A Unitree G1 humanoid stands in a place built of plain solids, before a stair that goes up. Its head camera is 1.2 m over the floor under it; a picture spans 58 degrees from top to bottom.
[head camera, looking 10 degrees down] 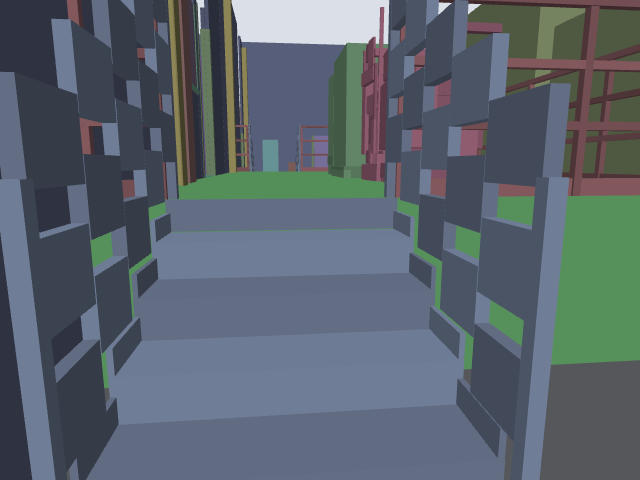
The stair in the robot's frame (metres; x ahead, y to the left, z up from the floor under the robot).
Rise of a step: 0.17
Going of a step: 0.30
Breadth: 1.22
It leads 6 degrees to the left of straight ahead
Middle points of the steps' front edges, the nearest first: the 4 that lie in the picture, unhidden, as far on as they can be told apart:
1.38 0.09 0.51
1.68 0.12 0.68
1.98 0.15 0.85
2.27 0.19 1.02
